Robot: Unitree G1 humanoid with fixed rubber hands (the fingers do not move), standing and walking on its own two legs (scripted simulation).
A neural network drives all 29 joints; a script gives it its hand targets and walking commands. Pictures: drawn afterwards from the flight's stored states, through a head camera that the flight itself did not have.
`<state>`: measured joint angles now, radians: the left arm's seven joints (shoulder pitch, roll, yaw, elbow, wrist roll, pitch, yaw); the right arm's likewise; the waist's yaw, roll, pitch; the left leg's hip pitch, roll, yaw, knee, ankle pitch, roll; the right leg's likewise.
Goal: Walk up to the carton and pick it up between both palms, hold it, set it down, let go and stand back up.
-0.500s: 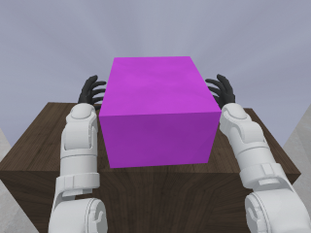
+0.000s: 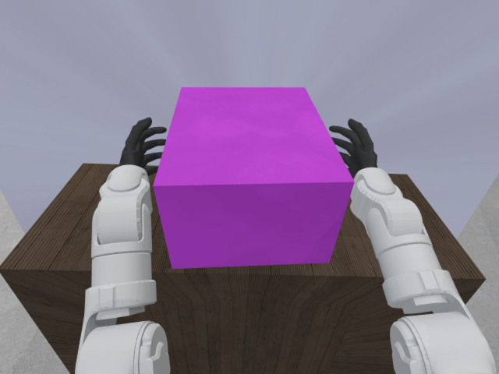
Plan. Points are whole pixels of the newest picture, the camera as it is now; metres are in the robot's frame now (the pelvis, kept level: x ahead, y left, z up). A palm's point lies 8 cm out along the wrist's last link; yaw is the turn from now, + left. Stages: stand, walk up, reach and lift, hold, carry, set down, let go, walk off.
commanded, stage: hold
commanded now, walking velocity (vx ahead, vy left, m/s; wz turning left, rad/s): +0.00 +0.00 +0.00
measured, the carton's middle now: (247, 165) +0.44 +0.01 +0.18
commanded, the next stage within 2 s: set down in 1.96 s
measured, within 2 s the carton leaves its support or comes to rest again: neither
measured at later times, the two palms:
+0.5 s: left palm (139, 170) +0.37 +0.18 +0.21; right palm (359, 166) +0.37 -0.16 +0.22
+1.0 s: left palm (134, 169) +0.37 +0.18 +0.22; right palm (358, 168) +0.36 -0.16 +0.22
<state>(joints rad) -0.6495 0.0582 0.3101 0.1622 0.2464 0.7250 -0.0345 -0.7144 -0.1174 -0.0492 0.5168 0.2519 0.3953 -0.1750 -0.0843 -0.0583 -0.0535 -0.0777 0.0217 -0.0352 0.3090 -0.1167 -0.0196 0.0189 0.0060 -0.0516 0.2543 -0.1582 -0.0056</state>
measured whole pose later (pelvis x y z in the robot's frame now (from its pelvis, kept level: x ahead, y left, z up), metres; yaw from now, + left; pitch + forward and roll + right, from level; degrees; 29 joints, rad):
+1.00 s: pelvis +0.00 +0.00 +0.00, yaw +0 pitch -6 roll -1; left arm -0.68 0.07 0.33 0.22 0.25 0.71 -0.04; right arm -0.75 -0.12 -0.05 0.56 0.23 0.40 -0.18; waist -0.08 -0.06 -0.06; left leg -0.08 0.02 -0.04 0.30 -0.11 -0.02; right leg 0.01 0.01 -0.05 0.25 -0.16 -0.01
